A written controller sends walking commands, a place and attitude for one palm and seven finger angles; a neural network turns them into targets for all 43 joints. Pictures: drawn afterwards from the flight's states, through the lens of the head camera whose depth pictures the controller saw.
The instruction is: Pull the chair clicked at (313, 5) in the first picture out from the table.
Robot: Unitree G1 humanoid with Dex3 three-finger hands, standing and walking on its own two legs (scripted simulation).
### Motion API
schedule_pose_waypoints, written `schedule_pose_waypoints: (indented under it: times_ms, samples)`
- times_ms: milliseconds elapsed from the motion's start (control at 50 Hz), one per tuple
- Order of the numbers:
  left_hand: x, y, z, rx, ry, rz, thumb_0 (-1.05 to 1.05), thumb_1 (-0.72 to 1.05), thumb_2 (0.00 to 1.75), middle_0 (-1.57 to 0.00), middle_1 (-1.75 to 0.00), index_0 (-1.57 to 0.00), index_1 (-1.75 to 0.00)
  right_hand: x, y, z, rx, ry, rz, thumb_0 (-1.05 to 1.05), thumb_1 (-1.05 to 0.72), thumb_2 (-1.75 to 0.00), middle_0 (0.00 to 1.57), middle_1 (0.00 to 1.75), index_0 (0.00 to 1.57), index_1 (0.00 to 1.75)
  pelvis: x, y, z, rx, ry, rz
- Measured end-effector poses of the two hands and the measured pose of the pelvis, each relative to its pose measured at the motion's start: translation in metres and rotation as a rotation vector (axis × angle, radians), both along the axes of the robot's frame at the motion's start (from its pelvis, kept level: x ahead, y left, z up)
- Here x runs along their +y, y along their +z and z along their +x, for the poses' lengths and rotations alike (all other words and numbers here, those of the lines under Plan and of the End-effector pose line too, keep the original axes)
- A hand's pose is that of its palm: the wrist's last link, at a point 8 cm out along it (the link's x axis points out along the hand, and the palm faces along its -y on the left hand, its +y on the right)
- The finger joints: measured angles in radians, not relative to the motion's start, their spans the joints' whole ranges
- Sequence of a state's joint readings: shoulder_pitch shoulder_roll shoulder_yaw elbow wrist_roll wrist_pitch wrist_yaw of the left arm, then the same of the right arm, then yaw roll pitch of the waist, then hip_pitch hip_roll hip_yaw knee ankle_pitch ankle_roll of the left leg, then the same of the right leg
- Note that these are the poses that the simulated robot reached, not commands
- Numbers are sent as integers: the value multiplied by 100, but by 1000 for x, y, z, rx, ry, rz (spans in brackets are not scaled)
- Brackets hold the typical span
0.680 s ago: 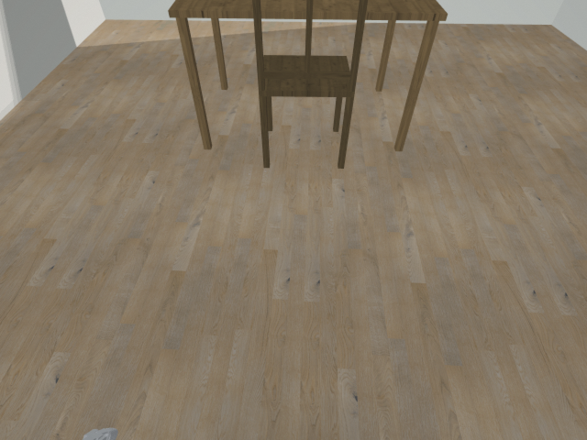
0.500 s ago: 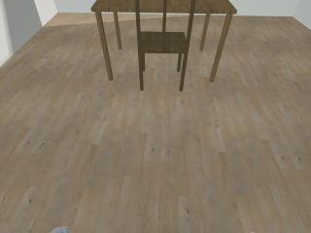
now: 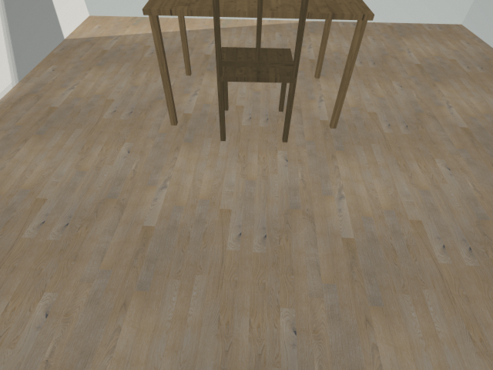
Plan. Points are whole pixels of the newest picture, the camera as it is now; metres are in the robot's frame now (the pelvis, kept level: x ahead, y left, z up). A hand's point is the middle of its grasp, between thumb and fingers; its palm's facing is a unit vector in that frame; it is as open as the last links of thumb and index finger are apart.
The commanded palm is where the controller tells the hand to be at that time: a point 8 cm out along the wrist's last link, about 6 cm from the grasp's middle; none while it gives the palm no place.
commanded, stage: stand and wait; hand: left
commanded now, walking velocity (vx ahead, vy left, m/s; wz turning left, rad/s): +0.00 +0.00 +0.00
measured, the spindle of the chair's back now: (259, 27) +1.61 +0.04 -0.07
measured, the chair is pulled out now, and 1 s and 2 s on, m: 0.00 0.00 0.00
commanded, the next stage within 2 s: look at it before walking up in 0.14 s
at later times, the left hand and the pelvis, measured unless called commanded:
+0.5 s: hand out of the picture +0.07 +0.25 -0.16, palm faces -0.02 -0.94 -0.33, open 7.4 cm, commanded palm none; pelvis +0.00 +0.00 +0.00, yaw +0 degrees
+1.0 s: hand out of the picture +0.07 +0.24 -0.16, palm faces -0.02 -0.95 -0.31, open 7.4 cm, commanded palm none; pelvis +0.01 +0.00 +0.00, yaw -2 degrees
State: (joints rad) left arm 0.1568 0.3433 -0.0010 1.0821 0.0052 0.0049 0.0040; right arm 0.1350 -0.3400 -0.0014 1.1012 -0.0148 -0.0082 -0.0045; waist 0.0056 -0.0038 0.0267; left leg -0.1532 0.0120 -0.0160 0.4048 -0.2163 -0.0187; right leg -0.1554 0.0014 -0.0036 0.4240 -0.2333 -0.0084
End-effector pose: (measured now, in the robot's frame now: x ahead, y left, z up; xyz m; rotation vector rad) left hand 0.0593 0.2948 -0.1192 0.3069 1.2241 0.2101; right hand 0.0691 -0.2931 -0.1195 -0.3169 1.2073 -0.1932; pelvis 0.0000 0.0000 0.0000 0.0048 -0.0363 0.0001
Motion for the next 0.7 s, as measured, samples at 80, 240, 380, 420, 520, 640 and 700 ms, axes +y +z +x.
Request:
schedule_pose_waypoints:
  times_ms: [80,240,380,420,520,640,700]
  samples:
    - [0,1,0,-5,-5,0,1,90,90,-20,-30,-20,-30,0,0,-3,2,-3,3,1,-90,-90,21,30,20,30,0,0,-2,-2,-1,0]
    - [-2,1,2,-12,-15,-6,1,90,90,-20,-30,-20,-30,4,-1,-7,2,-3,12,1,-90,-90,21,30,20,30,1,1,-5,3,-3,0]
    - [-3,0,3,-7,-17,-12,1,90,90,-20,-30,-20,-30,6,-1,-8,12,-4,16,1,-90,-90,21,30,20,30,1,1,-4,8,-3,0]
    - [-3,-1,3,-4,-17,-13,1,90,90,-20,-30,-20,-30,6,-1,-8,15,-4,15,1,-90,-90,21,30,20,30,2,1,-4,8,-3,-1]
    - [-3,-1,3,3,-17,-14,1,90,90,-20,-30,-20,-30,6,-1,-6,16,-6,14,1,-90,-90,21,30,20,30,2,1,-2,10,-4,-1]
    - [-2,-1,5,3,-15,-14,1,90,90,-20,-30,-20,-30,7,0,-1,11,-4,11,1,-90,-90,21,30,20,30,3,2,1,9,-3,-1]
    - [-1,-1,6,2,-14,-13,1,90,90,-20,-30,-20,-30,7,1,2,6,-1,10,1,-90,-90,21,30,20,30,3,2,1,8,-4,-1]
